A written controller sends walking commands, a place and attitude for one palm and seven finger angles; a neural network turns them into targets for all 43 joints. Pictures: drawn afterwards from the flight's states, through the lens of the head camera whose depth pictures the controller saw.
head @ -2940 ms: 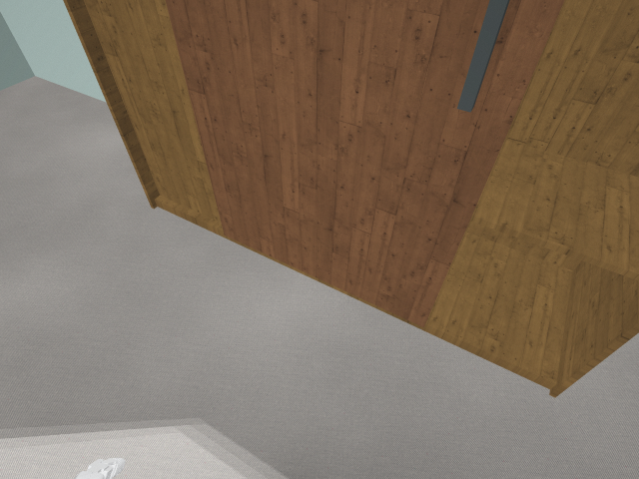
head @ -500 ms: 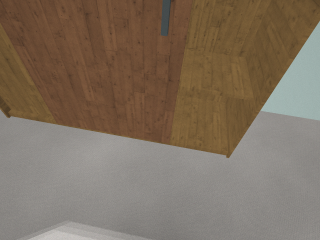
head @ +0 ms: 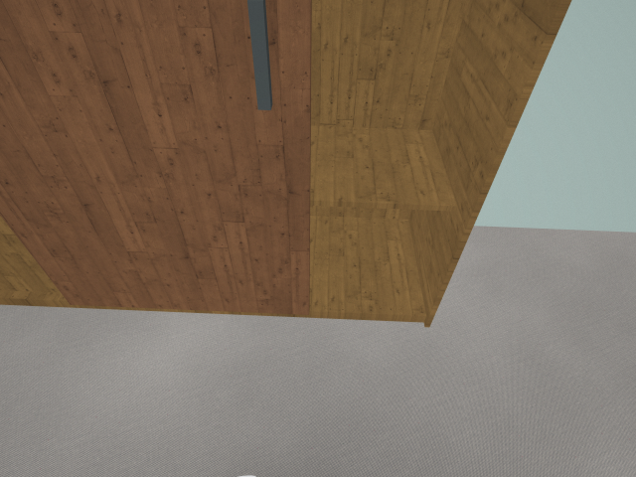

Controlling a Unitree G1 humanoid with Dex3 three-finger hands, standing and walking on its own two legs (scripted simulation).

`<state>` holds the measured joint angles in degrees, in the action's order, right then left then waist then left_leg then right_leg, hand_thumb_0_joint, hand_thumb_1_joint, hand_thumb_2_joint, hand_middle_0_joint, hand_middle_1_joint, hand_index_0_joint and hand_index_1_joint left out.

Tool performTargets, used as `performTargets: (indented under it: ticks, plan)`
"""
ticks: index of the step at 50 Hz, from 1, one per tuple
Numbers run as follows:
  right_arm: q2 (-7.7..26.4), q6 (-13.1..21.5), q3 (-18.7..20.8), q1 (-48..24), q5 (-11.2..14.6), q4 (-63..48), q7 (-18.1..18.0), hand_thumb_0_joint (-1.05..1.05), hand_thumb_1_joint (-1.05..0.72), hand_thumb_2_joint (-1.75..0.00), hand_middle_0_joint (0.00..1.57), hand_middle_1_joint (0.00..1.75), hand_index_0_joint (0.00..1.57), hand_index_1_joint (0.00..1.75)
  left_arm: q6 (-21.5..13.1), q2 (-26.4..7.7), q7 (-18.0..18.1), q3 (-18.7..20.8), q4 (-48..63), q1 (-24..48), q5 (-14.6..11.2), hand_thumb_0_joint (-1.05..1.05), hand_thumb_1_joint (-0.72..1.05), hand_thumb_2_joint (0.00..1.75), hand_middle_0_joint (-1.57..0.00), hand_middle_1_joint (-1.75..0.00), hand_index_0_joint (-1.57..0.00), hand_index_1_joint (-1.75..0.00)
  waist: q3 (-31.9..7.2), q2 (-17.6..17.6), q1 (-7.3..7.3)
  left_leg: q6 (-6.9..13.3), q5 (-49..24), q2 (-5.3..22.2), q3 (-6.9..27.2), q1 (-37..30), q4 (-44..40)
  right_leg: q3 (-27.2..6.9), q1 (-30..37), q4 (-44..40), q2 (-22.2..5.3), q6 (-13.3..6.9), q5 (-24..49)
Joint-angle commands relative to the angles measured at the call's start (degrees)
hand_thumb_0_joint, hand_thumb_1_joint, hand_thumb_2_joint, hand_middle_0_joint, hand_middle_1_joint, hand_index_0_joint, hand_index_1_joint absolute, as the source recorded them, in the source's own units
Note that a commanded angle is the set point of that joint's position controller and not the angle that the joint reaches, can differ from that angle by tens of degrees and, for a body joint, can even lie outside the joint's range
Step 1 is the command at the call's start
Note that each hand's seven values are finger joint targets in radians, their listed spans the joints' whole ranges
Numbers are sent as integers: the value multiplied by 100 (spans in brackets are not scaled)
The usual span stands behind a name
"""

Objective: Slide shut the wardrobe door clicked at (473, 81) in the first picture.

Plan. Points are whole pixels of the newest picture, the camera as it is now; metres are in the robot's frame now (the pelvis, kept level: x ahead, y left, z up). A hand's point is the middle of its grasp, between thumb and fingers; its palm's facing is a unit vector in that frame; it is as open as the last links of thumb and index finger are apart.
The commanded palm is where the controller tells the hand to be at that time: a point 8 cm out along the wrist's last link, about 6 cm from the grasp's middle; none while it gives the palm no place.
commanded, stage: take the last steps up to it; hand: left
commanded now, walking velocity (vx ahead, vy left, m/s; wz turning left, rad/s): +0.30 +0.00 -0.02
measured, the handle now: (263, 53) +0.77 +0.14 +0.20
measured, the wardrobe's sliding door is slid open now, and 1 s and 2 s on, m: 0.43 0.43 0.43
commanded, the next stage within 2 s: come to a stop and stand still in 0.52 s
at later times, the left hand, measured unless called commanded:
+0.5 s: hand (177, 432) +0.23 +0.23 -0.17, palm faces +0.00 -0.99 -0.17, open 7.4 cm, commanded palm none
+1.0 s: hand (208, 362) +0.35 +0.21 -0.18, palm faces +0.05 -0.97 -0.23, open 7.3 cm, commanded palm none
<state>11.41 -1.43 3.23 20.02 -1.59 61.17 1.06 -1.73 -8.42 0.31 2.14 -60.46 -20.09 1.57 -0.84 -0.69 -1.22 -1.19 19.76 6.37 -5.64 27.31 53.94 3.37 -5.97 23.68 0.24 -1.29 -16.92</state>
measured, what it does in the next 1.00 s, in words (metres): walks ahead: left foot, then right foot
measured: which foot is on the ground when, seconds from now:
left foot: up 0.00-0.14, down 0.16-0.66, up 0.68-1.00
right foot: down 0.00-0.16, up 0.18-0.64, down 0.66-1.00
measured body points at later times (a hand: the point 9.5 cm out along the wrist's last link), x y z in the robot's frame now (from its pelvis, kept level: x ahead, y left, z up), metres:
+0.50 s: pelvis +0.17 +0.05 +0.00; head +0.18 +0.06 +0.45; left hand +0.23 +0.28 -0.15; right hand +0.10 -0.14 -0.15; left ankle +0.12 +0.14 -0.74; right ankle +0.25 -0.09 -0.69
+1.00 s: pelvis +0.26 +0.02 -0.01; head +0.31 +0.02 +0.44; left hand +0.34 +0.26 -0.16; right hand +0.35 -0.23 -0.16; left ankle +0.27 +0.14 -0.70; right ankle +0.32 -0.09 -0.74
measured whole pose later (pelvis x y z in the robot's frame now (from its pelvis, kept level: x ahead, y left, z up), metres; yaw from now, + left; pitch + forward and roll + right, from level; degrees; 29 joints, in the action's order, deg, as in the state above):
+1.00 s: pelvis +0.26 +0.02 -0.01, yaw +0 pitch +0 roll +0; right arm 11.7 -3.1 4.1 6.7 -0.8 55.8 -1.0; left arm 1.3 -9.7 2.1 3.3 -56.4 -7.1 1.8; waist 5.3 -0.3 0.7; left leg -2.8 25.8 1.6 -2.3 25.5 52.2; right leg 9.3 -19.8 30.3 -3.5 -2.1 -10.6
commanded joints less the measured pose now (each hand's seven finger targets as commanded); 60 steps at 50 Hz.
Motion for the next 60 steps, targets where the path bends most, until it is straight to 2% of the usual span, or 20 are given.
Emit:
performTargets:
  ticks: [1,4,7,8,9,12,16,27,29,31,32,33,34,38,47,52,53,55,57,60]
  plan:
    - [79,262,60,-460,28,-554,56,0,-90,-90,20,30,20,30,-178,-1004,49,221,107,-141,15,0,90,90,-20,-30,-20,-30,906,763,86,-2,-398,30,-24,2,-725,-1062,-966,-1514,-1444,-780,-691]
    - [72,346,76,-423,50,-585,46,0,-90,-90,20,30,20,30,-165,-1011,41,256,-7,-208,33,0,90,90,-20,-30,-20,-30,905,752,32,78,-353,-36,-76,-506,-1295,-1006,-1019,-1232,-1472,-735,-803]
    - [405,486,133,852,2,-127,-85,0,-90,-90,20,30,20,30,-110,-735,0,233,-43,-256,-14,0,90,90,-20,-30,-20,-30,376,-318,-431,144,-158,-143,35,-2424,-2563,-407,-1468,776,-788,-437,-194]
    - [1016,533,271,1493,-81,24,-160,0,-90,-90,20,30,20,30,-84,-322,-41,181,42,-436,-71,0,90,90,-20,-30,-20,-30,43,-1896,-542,576,753,1254,2045,-3147,-3435,221,-2448,2686,-120,-117,-984]
    - [1257,485,263,1837,-65,72,-209,0,-90,-90,20,30,20,30,-98,-342,-47,168,270,-203,-48,0,90,90,-20,-30,-20,-30,-79,-2113,-582,949,1407,1947,3499,-3118,-4399,38,-3039,3986,170,-99,-1640]
    - [481,535,56,624,-10,-113,-284,0,-90,-90,20,30,20,30,-92,-359,-120,208,176,303,25,0,90,90,-20,-30,-20,-30,726,-596,-205,922,1071,1561,2385,-1785,-4598,-392,-3262,4883,-598,-100,-190]
    - [191,660,-39,402,48,11,-317,0,-90,-90,20,30,20,30,67,-133,-139,172,-16,-104,40,0,90,90,-20,-30,-20,-30,584,-440,154,880,-884,1063,877,-1594,-4500,-202,-2743,4105,-702,133,337]
    - [175,530,28,899,-33,341,-303,0,-90,-90,20,30,20,30,44,-114,-133,174,514,1257,1,0,90,90,-20,-30,-20,-30,910,-514,-156,1015,-2279,1045,335,-2148,-4046,294,-2353,1499,-541,105,429]
    - [235,494,46,799,-36,346,-303,0,-90,-90,20,30,20,30,-4,-157,-127,201,459,1007,0,0,90,90,-20,-30,-20,-30,712,-477,-8,916,-2397,976,266,-2071,-3628,430,-1655,1058,-345,17,519]
    - [183,486,24,764,34,382,-281,0,-90,-90,20,30,20,30,-102,-449,-89,274,118,-5,25,0,90,90,-20,-30,-20,-30,171,-175,448,605,-2687,569,-75,-1675,-2272,415,-10,456,-252,-120,1043]
    - [-28,503,-8,902,97,326,-249,0,-90,-90,20,30,20,30,-191,-897,-9,362,-77,-668,47,0,90,90,-20,-30,-20,-30,-487,702,651,323,-1579,90,-403,-682,-866,-823,1336,435,-1345,-473,2355]
    - [-246,449,-85,1101,158,177,-276,0,-90,-90,20,30,20,30,-210,-1314,62,394,-79,-864,-39,0,90,90,-20,-30,-20,-30,-886,1470,457,105,1411,-469,-246,-213,572,-2149,1531,-62,-2582,-1037,4508]
    - [-123,364,-62,956,165,216,-341,0,-90,-90,20,30,20,30,-175,-1196,115,342,0,-429,-91,0,90,90,-20,-30,-20,-30,-889,894,388,99,1513,-277,383,-574,749,-1720,829,-139,-2499,-1207,5231]
    - [-309,27,-56,370,158,162,-359,0,-90,-90,20,30,20,30,31,-804,282,229,295,718,-23,0,90,90,-20,-30,-20,-30,-86,339,116,-34,1126,-148,536,-585,481,-768,-581,-181,-2127,-1127,4885]
    - [102,-181,113,-446,66,-538,-194,0,-90,-90,20,30,20,30,203,-1140,252,352,684,996,36,0,90,90,-20,-30,-20,-30,-363,941,165,-190,579,-425,473,-440,50,-598,-675,-240,-2008,-1020,3813]
    - [195,-37,66,-236,67,-624,-181,0,-90,-90,20,30,20,30,275,-1258,195,369,707,1047,32,0,90,90,-20,-30,-20,-30,-436,904,-7,-86,-230,-500,246,-1462,-1942,-638,-980,-42,-1735,-680,1863]
    - [248,3,55,-150,63,-590,-172,0,-90,-90,20,30,20,30,306,-1179,179,335,671,984,0,0,90,90,-20,-30,-20,-30,-314,644,-45,-54,-750,-417,260,-2006,-2659,-531,-1442,238,-1547,-447,1055]
    - [1021,58,133,-461,-31,-884,-178,0,-90,-90,20,30,20,30,383,-611,134,220,800,782,-69,0,90,90,-20,-30,-20,-30,169,-1795,43,634,-1558,1278,2266,-1217,-4028,239,-2030,1790,-291,171,-1183]
    - [969,43,84,-1101,-43,-987,-309,0,-90,-90,20,30,20,30,490,-775,153,269,642,774,-10,0,90,90,-20,-30,-20,-30,346,-1360,173,813,-834,1146,2139,-501,-4332,-627,-1804,3245,-172,137,-1166]
    - [679,127,-40,-1300,22,-977,-333,0,-90,-90,20,30,20,30,410,-813,102,242,310,201,5,0,90,90,-20,-30,-20,-30,143,-619,360,834,-1181,621,1326,-1206,-4070,-616,-2022,3731,-160,232,-542]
